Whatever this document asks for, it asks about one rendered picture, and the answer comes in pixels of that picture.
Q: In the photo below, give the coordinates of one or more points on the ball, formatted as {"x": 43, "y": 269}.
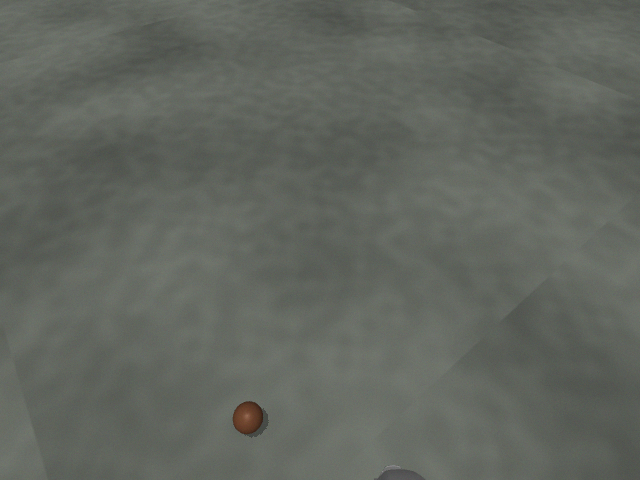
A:
{"x": 248, "y": 417}

